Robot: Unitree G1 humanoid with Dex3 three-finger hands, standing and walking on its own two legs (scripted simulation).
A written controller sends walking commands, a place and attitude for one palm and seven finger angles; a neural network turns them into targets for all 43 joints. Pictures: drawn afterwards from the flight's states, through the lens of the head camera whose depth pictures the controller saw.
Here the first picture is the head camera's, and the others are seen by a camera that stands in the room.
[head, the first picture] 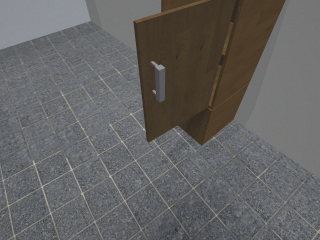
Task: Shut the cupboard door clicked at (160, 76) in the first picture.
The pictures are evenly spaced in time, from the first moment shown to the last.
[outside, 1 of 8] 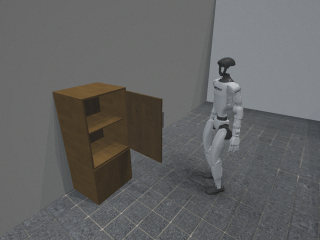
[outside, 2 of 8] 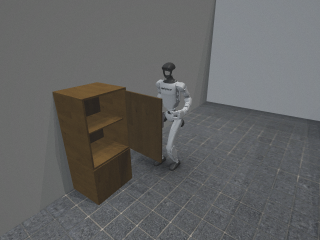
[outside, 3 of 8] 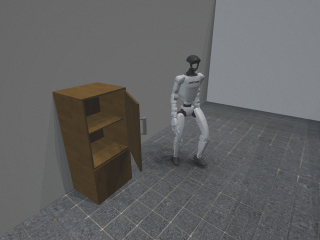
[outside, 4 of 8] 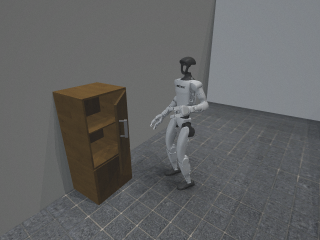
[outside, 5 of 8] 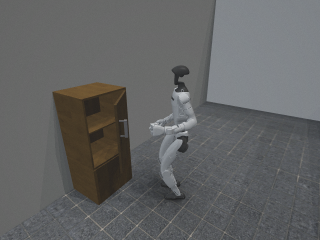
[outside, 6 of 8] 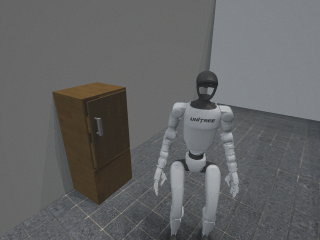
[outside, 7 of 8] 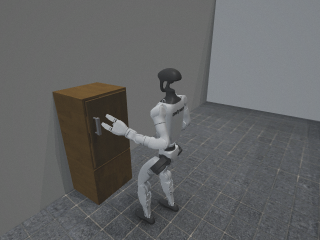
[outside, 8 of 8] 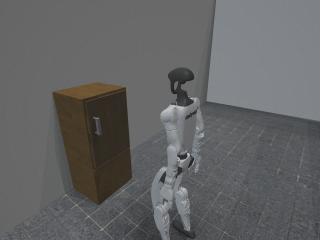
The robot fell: no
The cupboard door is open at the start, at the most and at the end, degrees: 85 85 0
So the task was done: yes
